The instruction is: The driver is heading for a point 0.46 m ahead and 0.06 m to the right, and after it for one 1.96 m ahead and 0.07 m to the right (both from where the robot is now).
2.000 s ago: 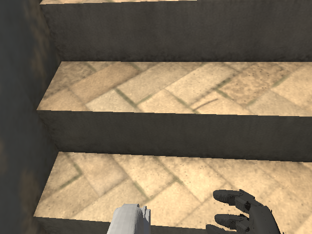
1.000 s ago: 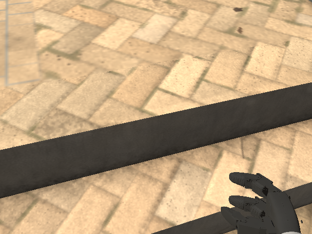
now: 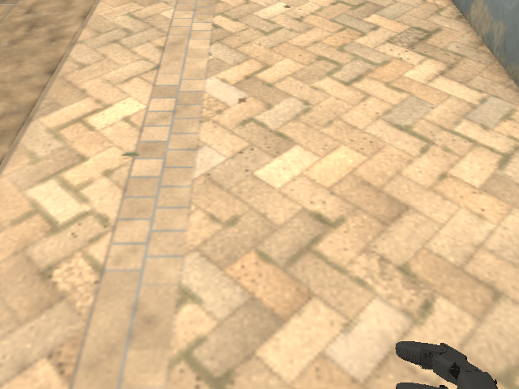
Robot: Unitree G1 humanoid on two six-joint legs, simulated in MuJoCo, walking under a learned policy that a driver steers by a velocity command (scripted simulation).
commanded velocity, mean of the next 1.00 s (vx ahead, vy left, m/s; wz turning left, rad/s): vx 0.35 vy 0.00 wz -0.25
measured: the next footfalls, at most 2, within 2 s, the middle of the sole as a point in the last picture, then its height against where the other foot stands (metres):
left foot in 0.24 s outside the picture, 0.21 m higher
right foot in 0.78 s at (298, 379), level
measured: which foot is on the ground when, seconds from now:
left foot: up 0.00-0.22, down 0.24-0.78, up 0.80-1.00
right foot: down 0.00-0.24, up 0.26-0.76, down 0.78-1.00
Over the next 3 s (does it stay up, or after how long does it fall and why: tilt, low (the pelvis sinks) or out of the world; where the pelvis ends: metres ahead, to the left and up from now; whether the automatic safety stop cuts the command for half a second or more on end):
stays up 0.59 -0.02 0.25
